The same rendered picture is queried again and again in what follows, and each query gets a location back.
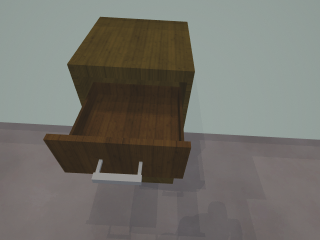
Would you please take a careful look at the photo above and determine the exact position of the drawer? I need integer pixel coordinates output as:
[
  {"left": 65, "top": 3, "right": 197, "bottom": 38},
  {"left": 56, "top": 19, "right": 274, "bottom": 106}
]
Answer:
[{"left": 43, "top": 82, "right": 191, "bottom": 179}]

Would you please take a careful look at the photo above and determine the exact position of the handle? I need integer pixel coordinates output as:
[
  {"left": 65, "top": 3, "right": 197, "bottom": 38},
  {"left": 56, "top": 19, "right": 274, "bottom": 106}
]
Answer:
[{"left": 91, "top": 159, "right": 143, "bottom": 186}]

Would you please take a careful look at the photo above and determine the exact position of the cabinet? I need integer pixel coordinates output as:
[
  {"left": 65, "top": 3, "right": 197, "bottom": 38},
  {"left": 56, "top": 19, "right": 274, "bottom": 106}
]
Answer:
[{"left": 67, "top": 17, "right": 195, "bottom": 184}]

